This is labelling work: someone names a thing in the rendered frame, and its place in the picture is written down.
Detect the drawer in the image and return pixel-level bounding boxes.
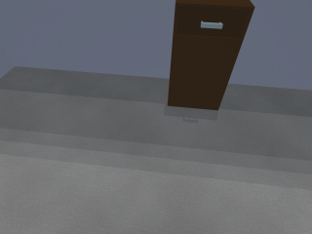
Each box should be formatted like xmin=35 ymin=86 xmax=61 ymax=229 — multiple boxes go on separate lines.
xmin=176 ymin=5 xmax=250 ymax=38

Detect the cabinet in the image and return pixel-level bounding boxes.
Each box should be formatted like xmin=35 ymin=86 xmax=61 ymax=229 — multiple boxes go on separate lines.
xmin=168 ymin=0 xmax=255 ymax=111

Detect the handle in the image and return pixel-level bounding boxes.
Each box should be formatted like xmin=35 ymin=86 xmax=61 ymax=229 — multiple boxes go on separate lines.
xmin=201 ymin=21 xmax=223 ymax=29

